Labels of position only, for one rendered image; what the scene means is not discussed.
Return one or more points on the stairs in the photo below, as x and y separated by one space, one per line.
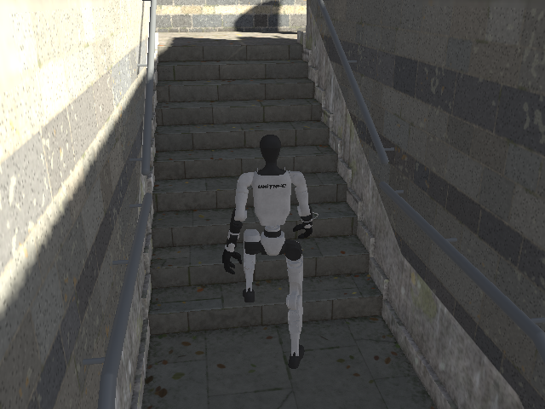
215 103

